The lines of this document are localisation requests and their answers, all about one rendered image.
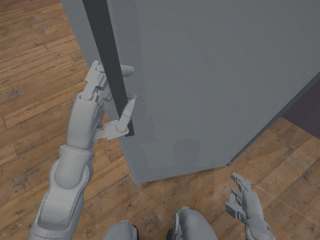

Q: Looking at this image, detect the left robot hand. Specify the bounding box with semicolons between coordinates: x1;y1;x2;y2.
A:
65;60;138;150

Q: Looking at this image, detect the robot left thigh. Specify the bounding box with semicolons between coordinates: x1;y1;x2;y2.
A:
102;222;137;240

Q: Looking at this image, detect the left robot forearm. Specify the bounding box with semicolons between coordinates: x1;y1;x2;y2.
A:
27;144;95;240

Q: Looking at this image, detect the right robot shin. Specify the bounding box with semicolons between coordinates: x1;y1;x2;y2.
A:
172;206;190;240

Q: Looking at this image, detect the fridge door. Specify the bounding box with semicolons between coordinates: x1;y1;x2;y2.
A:
61;0;320;184

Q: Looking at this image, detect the right robot forearm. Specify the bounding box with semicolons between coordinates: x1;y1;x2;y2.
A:
244;218;276;240

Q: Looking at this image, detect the handle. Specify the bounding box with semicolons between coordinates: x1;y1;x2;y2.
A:
82;0;135;137

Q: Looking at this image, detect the right robot hand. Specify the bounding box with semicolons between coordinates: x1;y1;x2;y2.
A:
226;172;264;224

